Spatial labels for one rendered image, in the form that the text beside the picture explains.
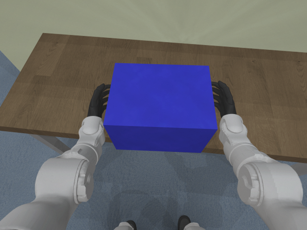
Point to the robot left upper arm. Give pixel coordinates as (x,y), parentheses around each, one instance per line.
(62,185)

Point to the table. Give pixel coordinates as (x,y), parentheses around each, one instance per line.
(50,97)

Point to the robot right upper arm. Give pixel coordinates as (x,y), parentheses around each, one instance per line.
(274,191)

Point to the carton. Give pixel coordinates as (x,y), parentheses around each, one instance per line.
(160,107)

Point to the robot right hand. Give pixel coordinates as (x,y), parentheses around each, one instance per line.
(225,100)

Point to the left robot foot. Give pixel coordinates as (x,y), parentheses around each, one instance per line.
(132,223)

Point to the robot foot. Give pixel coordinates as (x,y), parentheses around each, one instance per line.
(132,223)
(183,221)

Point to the left robot forearm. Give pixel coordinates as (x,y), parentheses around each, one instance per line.
(89,145)

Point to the right robot foot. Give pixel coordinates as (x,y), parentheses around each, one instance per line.
(183,221)

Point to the right robot forearm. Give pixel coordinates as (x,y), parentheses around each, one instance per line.
(237,147)

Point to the robot left hand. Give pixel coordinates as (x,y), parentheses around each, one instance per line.
(96,107)

